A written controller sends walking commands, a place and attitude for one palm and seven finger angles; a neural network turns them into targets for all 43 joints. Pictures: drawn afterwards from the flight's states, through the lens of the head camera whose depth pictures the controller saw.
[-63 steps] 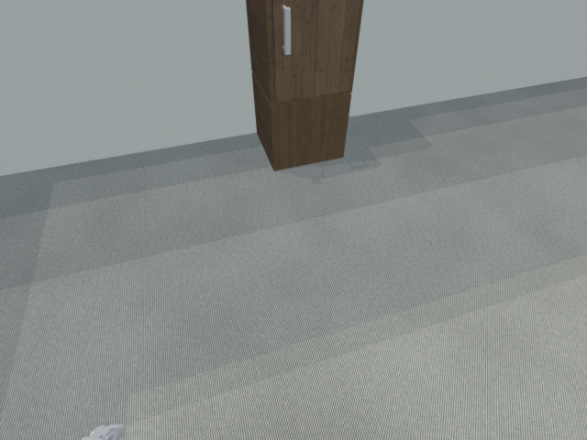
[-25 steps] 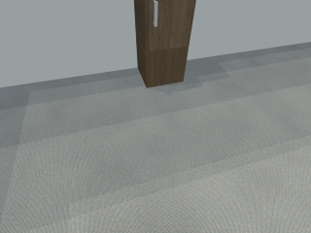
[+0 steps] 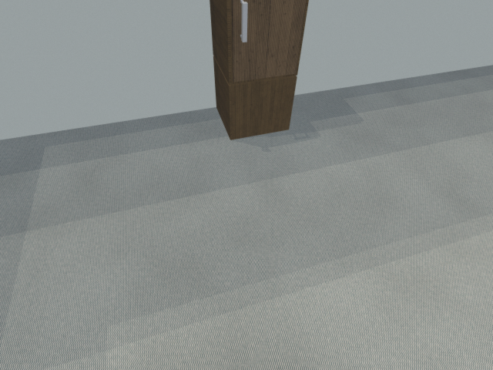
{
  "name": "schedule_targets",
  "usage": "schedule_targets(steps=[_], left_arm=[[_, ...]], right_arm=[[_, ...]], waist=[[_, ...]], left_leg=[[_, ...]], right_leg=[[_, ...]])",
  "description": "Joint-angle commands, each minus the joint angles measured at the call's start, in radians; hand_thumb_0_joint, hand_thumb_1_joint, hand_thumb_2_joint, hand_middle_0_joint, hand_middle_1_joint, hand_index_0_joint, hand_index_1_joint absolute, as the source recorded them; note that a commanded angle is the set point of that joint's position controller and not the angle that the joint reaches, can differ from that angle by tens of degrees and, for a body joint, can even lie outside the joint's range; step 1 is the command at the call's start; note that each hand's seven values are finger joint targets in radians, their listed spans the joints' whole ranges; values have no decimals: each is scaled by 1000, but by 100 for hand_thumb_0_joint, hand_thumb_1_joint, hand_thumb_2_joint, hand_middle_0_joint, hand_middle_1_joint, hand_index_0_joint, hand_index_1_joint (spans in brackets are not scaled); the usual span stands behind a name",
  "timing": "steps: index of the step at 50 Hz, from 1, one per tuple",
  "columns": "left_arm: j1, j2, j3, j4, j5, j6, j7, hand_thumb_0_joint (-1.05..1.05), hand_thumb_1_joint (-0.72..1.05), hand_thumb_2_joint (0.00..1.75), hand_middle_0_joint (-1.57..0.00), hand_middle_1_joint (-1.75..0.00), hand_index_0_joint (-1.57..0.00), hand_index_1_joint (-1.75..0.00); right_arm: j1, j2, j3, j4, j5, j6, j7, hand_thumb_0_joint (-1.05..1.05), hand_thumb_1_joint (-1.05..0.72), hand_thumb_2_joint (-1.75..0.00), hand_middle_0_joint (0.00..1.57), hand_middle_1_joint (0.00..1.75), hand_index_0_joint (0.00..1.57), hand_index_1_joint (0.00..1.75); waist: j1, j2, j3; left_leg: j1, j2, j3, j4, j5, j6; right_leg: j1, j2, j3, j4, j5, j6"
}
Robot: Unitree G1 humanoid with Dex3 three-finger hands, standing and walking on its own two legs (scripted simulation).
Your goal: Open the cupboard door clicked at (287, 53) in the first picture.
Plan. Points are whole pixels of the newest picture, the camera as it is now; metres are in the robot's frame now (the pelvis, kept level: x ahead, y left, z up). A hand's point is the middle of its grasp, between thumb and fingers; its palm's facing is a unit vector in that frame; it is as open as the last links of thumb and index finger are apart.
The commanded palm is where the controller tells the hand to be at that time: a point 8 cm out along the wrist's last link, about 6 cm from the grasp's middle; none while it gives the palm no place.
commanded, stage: look at it before walking up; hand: left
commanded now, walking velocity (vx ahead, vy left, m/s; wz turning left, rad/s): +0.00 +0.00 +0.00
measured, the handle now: (243, 21) +1.57 +0.10 -0.04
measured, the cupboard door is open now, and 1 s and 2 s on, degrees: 0 0 0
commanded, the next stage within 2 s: walk to a spot facing it in 0.28 s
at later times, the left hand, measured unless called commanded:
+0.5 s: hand out of the picture +0.07 +0.24 -0.16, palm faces -0.03 -0.95 -0.32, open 7.3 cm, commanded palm none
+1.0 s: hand out of the picture +0.13 +0.12 -0.17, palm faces -0.21 -0.96 -0.18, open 7.3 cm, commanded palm none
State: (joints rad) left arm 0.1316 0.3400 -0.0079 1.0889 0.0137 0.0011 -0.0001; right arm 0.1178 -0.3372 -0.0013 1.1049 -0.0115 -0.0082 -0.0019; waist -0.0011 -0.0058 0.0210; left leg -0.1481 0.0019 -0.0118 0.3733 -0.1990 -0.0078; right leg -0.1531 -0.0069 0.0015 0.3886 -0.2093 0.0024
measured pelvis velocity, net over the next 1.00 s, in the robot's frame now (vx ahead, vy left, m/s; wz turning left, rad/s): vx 0.13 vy -0.05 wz -0.28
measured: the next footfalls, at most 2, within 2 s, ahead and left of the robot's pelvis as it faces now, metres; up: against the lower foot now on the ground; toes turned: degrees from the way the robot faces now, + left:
left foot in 1.24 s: +0.41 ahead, +0.03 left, +0.00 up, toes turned -13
right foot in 1.82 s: +0.55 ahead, -0.28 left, +0.00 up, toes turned -42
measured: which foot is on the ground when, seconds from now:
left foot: down 0.00-0.76, up 0.78-1.00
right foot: down 0.00-1.00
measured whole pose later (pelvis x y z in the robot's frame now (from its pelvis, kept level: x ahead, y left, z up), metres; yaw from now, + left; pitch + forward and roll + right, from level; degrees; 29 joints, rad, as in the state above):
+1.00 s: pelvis +0.13 -0.05 +0.00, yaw -16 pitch +0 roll +0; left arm 0.41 0.15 0.03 1.06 0.03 -0.05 0.00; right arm 0.20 -0.21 -0.06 1.02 -0.03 -0.01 0.01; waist 0.02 0.01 0.02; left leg -0.58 0.12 0.06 1.08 -0.25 -0.05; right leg -0.12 0.04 0.00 0.41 -0.29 -0.05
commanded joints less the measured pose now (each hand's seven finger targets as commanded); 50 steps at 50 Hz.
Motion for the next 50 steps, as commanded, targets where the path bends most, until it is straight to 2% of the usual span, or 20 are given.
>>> schedule_targets(steps=[1, 19, 21, 25, 28, 30, 31, 33, 35, 36, 37, 38, 39, 40, 41, 43, 45, 46, 48, 50], left_arm=[[-34, 209, 39, -62, -2, -27, 11, 0, 90, 90, -20, -30, -20, -30], [-32, 212, 40, -61, -3, -29, 11, 0, 90, 90, -20, -30, -20, -30], [27, 104, 20, -38, -3, -7, 13, 0, 90, 90, -20, -30, -20, -30], [70, 104, 39, -72, 8, 22, -10, 0, 90, 90, -20, -30, -20, -30], [99, 82, 53, -113, 12, 17, -23, 0, 90, 90, -20, -30, -20, -30], [90, 34, 59, -141, 8, 6, -32, 0, 90, 90, -20, -30, -20, -30], [53, 19, 61, -167, 8, 2, -35, 0, 90, 90, -20, -30, -20, -30], [23, 7, 67, -193, 8, -9, -42, 0, 90, 90, -20, -30, -20, -30], [77, -23, 71, -180, 8, -17, -47, 0, 90, 90, -20, -30, -20, -30], [166, -37, 73, -149, 9, -20, -49, 0, 90, 90, -20, -30, -20, -30], [297, -21, 80, -102, 12, -24, -46, 0, 90, 90, -20, -30, -20, -30], [446, 90, 105, -59, 21, -40, -29, 0, 90, 90, -20, -30, -20, -30], [517, 153, 114, -44, 6, -47, -10, 0, 90, 90, -20, -30, -20, -30], [502, 129, 113, -48, -1, -50, 5, 0, 90, 90, -20, -30, -20, -30], [437, 87, 103, -61, -1, -53, 6, 0, 90, 90, -20, -30, -20, -30], [342, 32, 87, -88, 8, -58, 8, 0, 90, 90, -20, -30, -20, -30], [309, 3, 79, -91, 12, -66, 8, 0, 90, 90, -20, -30, -20, -30], [309, 1, 78, -87, 12, -70, 8, 0, 90, 90, -20, -30, -20, -30], [305, 5, 81, -81, 13, -76, 10, 0, 90, 90, -20, -30, -20, -30], [325, -7, 79, -66, 11, -80, 10, 0, 90, 90, -20, -30, -20, -30]], right_arm=[[-54, -207, -36, -61, 4, -28, -11, 0, -90, -90, 20, 30, 20, 30], [-50, -209, -34, -55, 4, -27, -12, 0, -90, -90, 20, 30, 20, 30], [10, -101, -10, -33, -4, -11, -10, 0, -90, -90, 20, 30, 20, 30], [56, -112, -30, -56, -14, 7, -7, 0, -90, -90, 20, 30, 20, 30], [101, -144, -55, -82, -13, 1, -10, 0, -90, -90, 20, 30, 20, 30], [142, -174, -75, -84, -9, -15, -15, 0, -90, -90, 20, 30, 20, 30], [165, -168, -80, -88, -9, -26, -15, 0, -90, -90, 20, 30, 20, 30], [181, -145, -83, -87, -10, -38, -17, 0, -90, -90, 20, 30, 20, 30], [147, -117, -78, -93, -16, -41, -18, 0, -90, -90, 20, 30, 20, 30], [115, -111, -75, -98, -16, -40, -18, 0, -90, -90, 20, 30, 20, 30], [88, -94, -73, -103, -15, -38, -15, 0, -90, -90, 20, 30, 20, 30], [73, -19, -57, -141, 2, -37, -5, 0, -90, -90, 20, 30, 20, 30], [-5, 19, -41, -205, -2, -50, 2, 0, -90, -90, 20, 30, 20, 30], [-24, -10, -51, -205, -6, -54, 1, 0, -90, -90, 20, 30, 20, 30], [-24, -5, -59, -189, -3, -57, 2, 0, -90, -90, 20, 30, 20, 30], [-12, 18, -59, -163, -12, -50, 6, 0, -90, -90, 20, 30, 20, 30], [34, 49, -62, -151, -15, -33, 10, 0, -90, -90, 20, 30, 20, 30], [46, 57, -61, -150, -14, -27, 13, 0, -90, -90, 20, 30, 20, 30], [59, 72, -66, -156, -11, -23, 20, 0, -90, -90, 20, 30, 20, 30], [27, 77, -65, -174, -11, -25, 25, 0, -90, -90, 20, 30, 20, 30]], waist=[[4, 4, -54], [3, 0, -60], [2, -5, -62], [4, 6, 71], [-7, 54, 118], [-22, 183, 106], [-38, 191, 102], [-43, 166, 89], [-6, 142, 69], [38, 130, 36], [101, 37, -8], [156, -287, -43], [164, -392, -21], [147, -242, -21], [117, -146, 23], [68, -51, 74], [23, -37, 90], [13, -50, 78], [0, -84, 67], [11, -97, 62]], left_leg=[[19, 115, -91, -54, 142, 35], [38, 118, -87, -60, 166, 31], [46, 115, -49, -35, 49, 11], [-52, 124, -48, -38, -360, 28], [-30, 193, -122, -65, -484, 75], [21, 331, -237, -157, -479, 144], [69, 375, -251, -179, -375, 181], [126, 397, -195, -142, -192, 194], [53, 360, -63, -50, -26, 148], [-11, 312, 28, 52, -15, 108], [-122, 242, 107, 252, -35, 64], [-399, 126, 204, 595, -212, 2], [-599, 41, 144, 810, -393, -17], [-632, 88, 40, 856, -327, -5], [-613, 126, 30, 854, -239, -1], [-560, 151, 26, 838, -164, -19], [-514, 147, 40, 784, -98, -37], [-505, 143, 48, 756, -70, -43], [-503, 137, 62, 699, -13, -50], [-525, 127, 72, 644, 32, -52]], right_leg=[[7, -116, 104, -67, 125, -33], [26, -118, 103, -78, 162, -33], [-1, -105, 112, -70, 31, -23], [-163, -58, 161, -51, -346, -44], [-297, 1, 139, 83, -375, -50], [-359, 42, 6, 325, -238, -27], [-417, 7, -10, 413, -278, -17], [-465, -47, -4, 437, -309, -10], [-315, -60, -42, 330, -279, -13], [-165, -35, -84, 239, -198, -17], [27, 7, -107, 128, -81, -28], [231, -198, 256, -57, -198, -97], [257, -374, 640, -189, -80, -187], [285, -374, 598, -165, -22, -232], [195, -338, 524, -156, -46, -234], [58, -312, 449, -166, -50, -229], [-25, -264, 336, -182, 29, -204], [-24, -243, 300, -184, 62, -199], [-14, -209, 234, -187, 86, -188], [30, -187, 211, -186, 118, -178]])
